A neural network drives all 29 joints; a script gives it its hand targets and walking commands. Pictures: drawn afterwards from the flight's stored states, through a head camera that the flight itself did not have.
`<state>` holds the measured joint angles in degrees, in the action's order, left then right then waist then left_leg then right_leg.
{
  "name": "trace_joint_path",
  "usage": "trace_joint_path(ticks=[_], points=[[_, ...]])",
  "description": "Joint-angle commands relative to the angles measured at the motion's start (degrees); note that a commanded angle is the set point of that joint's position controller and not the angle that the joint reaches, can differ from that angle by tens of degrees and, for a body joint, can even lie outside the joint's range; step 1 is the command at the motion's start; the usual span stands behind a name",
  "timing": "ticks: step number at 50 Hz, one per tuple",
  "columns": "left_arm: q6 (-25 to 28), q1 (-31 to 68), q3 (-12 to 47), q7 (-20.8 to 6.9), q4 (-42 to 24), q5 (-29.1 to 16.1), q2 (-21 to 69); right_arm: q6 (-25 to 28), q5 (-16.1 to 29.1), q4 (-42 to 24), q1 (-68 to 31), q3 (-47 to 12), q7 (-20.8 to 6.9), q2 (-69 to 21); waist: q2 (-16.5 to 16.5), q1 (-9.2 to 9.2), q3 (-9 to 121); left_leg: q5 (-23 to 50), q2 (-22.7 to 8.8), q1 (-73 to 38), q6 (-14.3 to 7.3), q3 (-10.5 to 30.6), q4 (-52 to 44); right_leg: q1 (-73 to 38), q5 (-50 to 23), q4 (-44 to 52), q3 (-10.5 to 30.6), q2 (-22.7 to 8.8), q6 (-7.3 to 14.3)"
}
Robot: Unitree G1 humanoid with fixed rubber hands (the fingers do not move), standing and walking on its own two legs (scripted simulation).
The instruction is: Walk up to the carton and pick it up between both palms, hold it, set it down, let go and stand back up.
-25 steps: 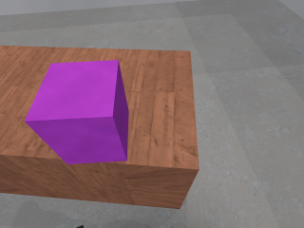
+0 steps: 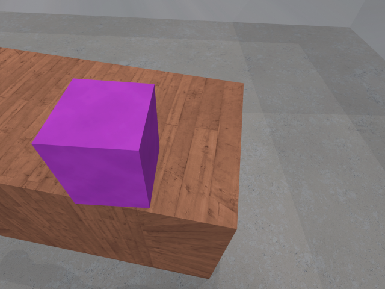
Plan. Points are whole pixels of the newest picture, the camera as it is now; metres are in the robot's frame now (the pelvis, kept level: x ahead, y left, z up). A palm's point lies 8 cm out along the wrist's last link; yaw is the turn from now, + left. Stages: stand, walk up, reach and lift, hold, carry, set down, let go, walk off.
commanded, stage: walk up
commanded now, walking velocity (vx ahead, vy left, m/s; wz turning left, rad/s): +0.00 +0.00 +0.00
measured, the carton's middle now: (113, 146) +0.43 +0.24 +0.00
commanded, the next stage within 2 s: none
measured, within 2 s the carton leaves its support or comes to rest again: neither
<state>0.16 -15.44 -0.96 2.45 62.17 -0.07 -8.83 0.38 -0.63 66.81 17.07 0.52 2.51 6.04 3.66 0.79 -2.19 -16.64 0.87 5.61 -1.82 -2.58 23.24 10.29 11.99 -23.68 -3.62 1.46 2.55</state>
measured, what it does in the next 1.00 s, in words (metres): steps to the left: left foot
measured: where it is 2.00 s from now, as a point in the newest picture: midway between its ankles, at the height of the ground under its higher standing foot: outside the picture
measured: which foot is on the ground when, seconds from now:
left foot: down 0.00-0.30, up 0.32-0.66, down 0.68-1.00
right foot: down 0.00-0.72, up 0.74-1.00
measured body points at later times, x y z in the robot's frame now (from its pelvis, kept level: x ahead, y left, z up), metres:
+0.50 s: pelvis -0.02 +0.07 +0.00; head +0.02 +0.02 +0.45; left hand -0.10 +0.32 -0.12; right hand +0.01 -0.20 -0.17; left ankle -0.05 +0.21 -0.64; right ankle +0.00 -0.09 -0.74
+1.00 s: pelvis -0.01 +0.22 +0.00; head +0.01 +0.24 +0.45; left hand +0.00 +0.45 -0.17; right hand +0.03 -0.01 -0.14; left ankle +0.01 +0.33 -0.74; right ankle -0.06 +0.10 -0.70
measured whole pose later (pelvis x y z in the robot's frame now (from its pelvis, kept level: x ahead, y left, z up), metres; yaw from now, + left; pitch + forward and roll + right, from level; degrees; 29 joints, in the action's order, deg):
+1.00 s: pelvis -0.01 +0.22 +0.00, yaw -1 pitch +1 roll +0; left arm -2.5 -16.1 -2.2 0.6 60.4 0.7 -10.0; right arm 1.0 -0.7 58.3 13.9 0.7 1.1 8.8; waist 2.7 0.3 -1.1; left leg -11.4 -0.1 14.5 -0.4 -0.4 25.2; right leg 18.1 22.3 -47.1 -0.1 -0.4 0.1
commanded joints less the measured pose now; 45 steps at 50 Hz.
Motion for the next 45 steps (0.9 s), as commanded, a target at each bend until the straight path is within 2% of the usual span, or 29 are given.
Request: trace_joint_path(ticks=[1, 8, 10, 13, 14, 15, 16, 17, 18, 21, 23, 26, 28, 29, 30, 31, 32, 33, 34, 35, 36, 37, 38, 39, 40, 41, 42, 43, 45], points=[[0.5, -4.6, -0.2, -0.7, 0.4, 0.7, -3.1, 1.1, 0.1, -1.1, 2.1, -0.6, 0.4, 2.9, -11.9, 0.33, -2.7, 19.2, -7.9, -0.2, -1.1, 6.2, -7.1, -0.1, -9.5, 4.7, 6.8, -6.7, 0.7], [0.3, -5.7, 0.7, -0.3, 3.3, 0.7, -1.5, 0.8, 0.2, 0.1, 5.4, -0.2, 0.0, 4.0, 1.7, -0.72, -6.8, 9.7, -7.5, 2.3, -2.1, 7.3, -7.9, 0.8, -6.5, 6.6, 6.7, -6.3, -0.8], [0.3, -5.1, 0.7, -0.2, 3.4, 0.6, -1.4, 1.1, 0.2, 0.2, 6.0, -0.2, -0.2, 4.1, 2.7, -0.96, -6.0, 9.7, -7.4, 3.4, -2.3, 7.5, -8.2, -1.2, -6.8, 6.1, 6.7, -6.6, -0.8], [0.5, -5.6, 0.8, -0.1, 3.7, 0.5, -0.9, 1.4, 0.2, 0.1, 5.3, -0.2, -0.2, 4.8, 0.4, -0.56, -4.1, 10.9, -7.1, 2.7, -2.2, 7.0, -8.3, -2.3, -7.7, 5.4, 6.9, -7.0, -0.5], [-0.3, -15.4, -3.9, 3.3, 3.1, 2.0, -14.1, -1.6, -1.0, -4.5, -3.8, 4.6, -1.7, 18.6, -12.8, 6.82, -5.0, 0.1, -1.4, 20.8, 2.2, -2.6, 11.0, -13.0, -11.8, 3.9, 21.6, -22.5, 4.1], [-1.2, -21.2, -5.2, 5.1, 5.5, 1.8, -19.2, -3.2, -2.2, -6.4, -4.4, 4.9, -2.3, 16.9, -5.2, 6.87, -2.8, -16.2, -1.1, 29.5, 3.4, -1.3, 26.4, -15.8, -17.0, 7.5, 36.0, -34.4, 9.5], [-1.6, -20.9, -5.0, 5.9, 5.7, 1.1, -18.3, -4.4, -2.8, -6.2, -2.8, 4.8, -2.5, 15.1, -7.9, 4.68, -3.4, -15.2, -3.6, 28.8, 3.6, 2.1, 35.7, -10.2, -11.4, 9.2, 38.0, -38.7, 12.1], [-1.7, -18.2, -5.3, 5.9, 4.7, 1.2, -17.4, -4.8, -2.7, -7.0, -2.9, 4.4, -3.0, 12.7, -7.8, 3.92, -2.6, -14.0, -3.4, 27.9, 3.6, 2.9, 39.6, -7.3, -10.5, 9.6, 35.8, -38.2, 12.8], [-1.5, -16.4, -5.9, 5.8, 3.6, 1.7, -16.7, -4.3, -2.6, -8.2, -3.4, 4.1, -3.4, 10.1, -4.3, 3.91, -0.4, -12.8, -3.6, 27.3, 3.3, 4.2, 42.2, -5.5, -11.0, 9.3, 31.4, -35.3, 13.0], [-1.5, -12.0, -5.4, 4.8, 2.6, 2.5, -11.3, -3.8, -3.4, -10.8, -6.2, 3.9, -4.4, 6.6, 1.2, 2.31, 0.5, -4.6, -3.6, 25.8, 3.5, 7.6, 47.1, 2.9, -0.8, 7.6, 16.0, -22.9, 4.8], [-1.7, -10.5, -5.0, 3.7, 2.1, 2.8, -9.7, -3.7, -3.2, -12.6, -6.3, 3.9, -4.9, 6.3, 9.4, 1.86, 0.0, -1.5, -2.6, 27.2, 4.0, 6.1, 46.8, 2.9, -4.0, 5.9, 10.9, -18.7, 2.4], [-1.1, -6.6, -4.8, 2.4, 0.2, 3.4, -9.9, -4.0, -1.0, -14.4, -4.2, 3.3, -5.7, 7.4, 20.7, -0.18, -0.2, -0.4, -3.3, 24.7, 5.9, 4.2, 35.5, 3.7, -13.4, 4.3, 6.2, -16.5, 1.9], [-0.7, -2.0, -5.2, 1.4, -2.2, 4.0, -11.4, -4.1, 0.8, -14.6, -3.0, 2.9, -5.6, 8.6, 25.9, -0.98, -1.1, -1.6, -4.3, 17.6, 6.8, 2.3, 25.2, 9.2, -13.4, 5.2, 4.3, -15.5, 0.7], [-1.1, -3.2, -2.9, 0.7, -0.5, 1.1, -5.2, -2.7, 1.8, -14.4, -2.8, 2.0, -5.5, 7.2, 31.3, -2.64, 2.6, -4.9, -2.9, 11.5, 5.9, 1.6, 15.2, 8.2, 2.1, 5.4, 1.1, -5.7, 1.5], [-1.7, -3.0, -3.5, 0.2, -1.2, 1.2, -6.9, -2.2, 1.2, -13.6, -1.9, 2.6, -4.8, 9.7, 28.8, -2.32, 1.6, -1.6, 0.1, 7.4, 6.8, -3.1, 11.8, 10.4, 6.3, 3.6, 0.2, -5.0, 1.1], [-1.8, -1.9, -4.5, -0.2, -2.0, 1.6, -10.4, -1.7, 0.8, -11.4, 2.7, 3.3, -3.8, 11.2, 25.0, -4.13, 2.2, 3.1, 1.0, 0.7, 7.6, -4.3, 7.3, 13.2, 8.4, -0.5, -0.2, -5.3, 0.2], [-1.5, -1.6, -5.4, -0.2, -2.4, 2.4, -13.3, -1.6, 0.4, -8.2, 9.3, 4.1, -2.5, 13.3, 18.4, -6.3, 2.8, 5.3, 1.2, -3.9, 8.4, -5.0, 4.9, 14.7, 10.3, -6.3, 0.3, -5.8, -0.6], [-1.1, -3.5, -5.6, -0.3, -1.7, 3.6, -13.4, -1.5, -0.1, -5.7, 14.5, 4.5, -1.4, 15.3, 6.0, -7.97, 3.0, 6.1, -0.1, -6.0, 9.7, -4.1, 3.2, 16.6, 12.4, -14.2, 0.1, -5.2, -1.0], [-1.6, -5.4, -5.0, -0.6, -1.7, 4.4, -10.5, -0.8, -1.1, -4.9, 16.8, 3.9, -1.4, 16.5, -9.2, -8.35, 1.2, 2.1, -5.7, -2.6, 10.3, 2.4, 0.7, 21.5, 26.6, -22.9, 0.8, -3.7, -1.8], [-2.8, -12.8, -3.2, -0.4, -1.3, 4.0, -3.6, -0.2, -0.9, -9.0, 9.9, 3.1, -1.5, 20.5, -24.6, -1.79, -1.7, -7.9, -19.7, 11.1, 9.0, 23.7, -7.7, 22.0, 30.4, -32.2, 2.8, -0.8, -4.2], [-3.9, -14.7, -3.5, -0.1, -3.9, 2.0, -4.2, -0.8, -0.7, -11.8, 1.1, 5.0, -1.7, 27.0, -36.7, -0.42, -0.8, -34.5, -24.0, 25.5, 0.7, 34.6, -20.4, 15.5, 23.3, -32.0, 6.8, -3.0, -3.2], [-4.2, -11.7, -3.5, -0.5, -6.1, 1.2, -7.5, -1.4, -1.1, -13.7, -9.7, 6.3, -2.7, 27.9, -45.4, 1.2, -8.9, -41.1, -22.3, 36.6, -1.6, 38.5, -29.5, 11.9, 22.7, -35.8, 5.2, -3.1, -3.2], [-4.1, -10.0, -3.6, -1.2, -5.3, 0.7, -7.9, -0.8, -0.6, -14.9, -13.9, 4.6, -3.9, 21.3, -43.5, 1.97, -13.7, -33.5, -17.3, 36.9, 0.4, 32.0, -29.3, 10.5, 18.6, -36.4, 6.8, -3.8, -2.9], [-3.9, -9.5, -3.2, -1.9, -3.0, 0.5, -6.6, -0.1, -0.1, -15.7, -13.6, 2.4, -4.0, 14.5, -37.8, 2.32, -13.6, -20.2, -11.6, 31.0, 2.6, 21.7, -23.4, 10.8, 14.4, -34.5, 6.9, -4.5, -2.4], [-3.6, -11.0, -3.2, -2.2, -1.2, 0.8, -5.8, 0.2, 0.0, -15.4, -12.5, 1.3, -3.1, 10.4, -34.6, 3.07, -10.6, -5.0, -8.7, 22.6, 3.4, 11.9, -15.1, 13.0, 12.2, -32.5, 6.5, -5.0, -2.2], [-3.6, -14.3, -3.0, -2.0, -0.2, 1.5, -4.6, 0.1, 0.4, -14.6, -12.5, 1.4, -2.6, 9.0, -32.7, 5.12, -7.2, 3.7, -7.6, 16.0, 3.3, 6.9, -10.4, 14.9, 10.7, -33.7, 5.5, -3.7, -2.4], [-3.5, -17.9, -2.9, -1.9, 0.9, 1.7, -4.8, 0.3, 0.7, -13.7, -12.5, 1.8, -2.5, 9.1, -31.7, 6.95, -4.4, 9.4, -7.4, 11.4, 2.2, 4.8, -8.2, 15.1, 8.7, -34.8, 4.2, -2.4, -2.7], [-3.4, -18.1, -2.9, -1.7, 1.4, 1.8, -5.9, 0.6, 0.9, -12.6, -10.1, 1.6, -2.3, 7.7, -28.5, 6.37, -1.9, 9.7, -7.5, 8.5, 1.4, 5.3, -8.0, 13.6, 7.3, -33.9, 3.5, -2.0, -2.7], [-2.7, -7.8, -3.1, -1.4, -1.4, 1.0, -7.7, 1.2, 0.2, -9.3, 1.0, -0.3, -1.7, 3.3, -18.8, 0.48, 0.2, 11.7, -9.3, 8.9, -0.8, 12.4, -8.2, 8.7, 9.1, -25.9, 3.6, -1.9, -2.3]])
